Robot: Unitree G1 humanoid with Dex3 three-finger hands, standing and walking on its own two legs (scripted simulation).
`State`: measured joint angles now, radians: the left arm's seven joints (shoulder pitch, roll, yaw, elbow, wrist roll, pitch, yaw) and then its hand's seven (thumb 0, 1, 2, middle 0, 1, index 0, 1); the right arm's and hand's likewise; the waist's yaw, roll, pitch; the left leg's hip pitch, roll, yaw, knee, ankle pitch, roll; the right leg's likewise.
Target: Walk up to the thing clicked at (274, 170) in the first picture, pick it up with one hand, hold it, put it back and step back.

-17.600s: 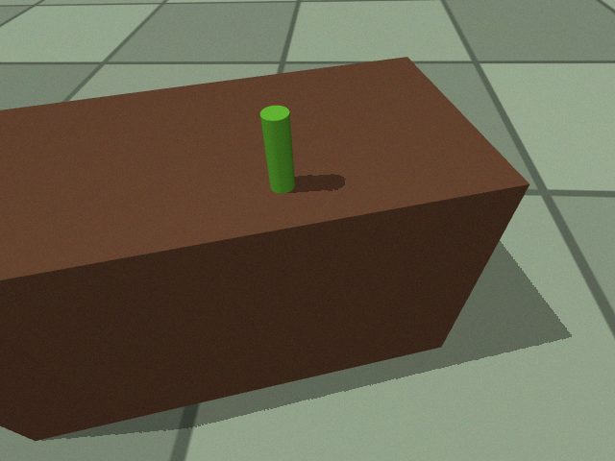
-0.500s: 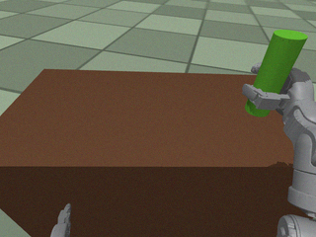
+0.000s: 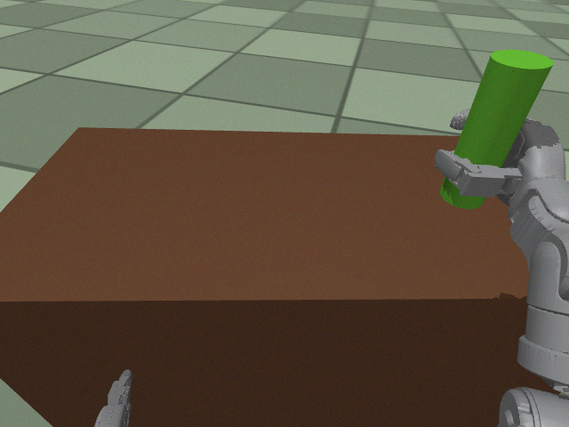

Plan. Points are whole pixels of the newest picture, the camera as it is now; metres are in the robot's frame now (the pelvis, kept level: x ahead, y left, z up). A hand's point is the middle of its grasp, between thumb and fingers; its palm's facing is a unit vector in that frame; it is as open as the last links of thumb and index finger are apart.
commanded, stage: hold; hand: right
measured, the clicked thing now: (486, 137) +0.34 -0.19 +0.31
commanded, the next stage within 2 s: crouch in 0.80 s
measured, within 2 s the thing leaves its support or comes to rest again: neither
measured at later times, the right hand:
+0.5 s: hand (449, 165) +0.34 -0.16 +0.27, palm faces +0.12 +0.99 -0.02, open 7.4 cm
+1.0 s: hand (442, 172) +0.34 -0.16 +0.26, palm faces +0.09 +1.00 +0.00, open 7.3 cm
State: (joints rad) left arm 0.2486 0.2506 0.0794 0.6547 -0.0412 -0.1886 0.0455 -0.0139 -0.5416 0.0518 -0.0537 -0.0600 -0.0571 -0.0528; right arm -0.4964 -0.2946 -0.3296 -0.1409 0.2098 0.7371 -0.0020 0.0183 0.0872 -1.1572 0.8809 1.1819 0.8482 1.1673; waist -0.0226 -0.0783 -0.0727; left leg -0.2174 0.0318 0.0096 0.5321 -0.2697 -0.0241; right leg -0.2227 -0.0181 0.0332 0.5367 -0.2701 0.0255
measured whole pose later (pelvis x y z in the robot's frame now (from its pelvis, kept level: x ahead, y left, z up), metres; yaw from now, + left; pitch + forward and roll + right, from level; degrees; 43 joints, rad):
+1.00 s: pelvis -0.01 +0.00 +0.00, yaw +0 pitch -3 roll +0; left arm 0.20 0.24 0.08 0.63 -0.04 -0.22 0.04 -0.01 -0.53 0.05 -0.06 -0.06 -0.06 -0.05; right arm -0.48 -0.28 -0.31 -0.05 0.25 0.76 0.04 0.02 0.10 -1.18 0.91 1.14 0.88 1.13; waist 0.00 -0.10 -0.08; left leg -0.22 0.03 0.00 0.52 -0.25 -0.02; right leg -0.22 -0.02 0.03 0.52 -0.25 0.02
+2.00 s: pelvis +0.00 +0.00 +0.00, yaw +2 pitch +4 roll +0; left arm 0.25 0.22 0.07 0.60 -0.01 -0.22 0.06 -0.01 -0.53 0.05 -0.06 -0.06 -0.06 -0.05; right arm -0.64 -0.39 -0.39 0.72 0.13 0.04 0.05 0.02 0.10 -1.18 0.92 1.11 0.90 1.11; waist 0.05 -0.01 -0.05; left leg -0.38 0.01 -0.02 0.57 -0.27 -0.03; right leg -0.38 -0.04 0.00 0.59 -0.29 0.02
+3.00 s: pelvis +0.00 -0.01 -0.02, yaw +3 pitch +12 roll +2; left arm 0.27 0.22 0.01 0.45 0.01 -0.14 0.05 -0.01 -0.55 0.07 -0.06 -0.05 -0.05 -0.05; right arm -0.70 -0.48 -0.45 1.00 0.11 -0.23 0.11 0.02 0.08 -1.16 0.91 1.12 0.88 1.12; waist 0.11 0.01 -0.08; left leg -0.60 0.00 -0.03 0.71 -0.32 -0.03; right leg -0.61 -0.05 0.00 0.77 -0.36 0.02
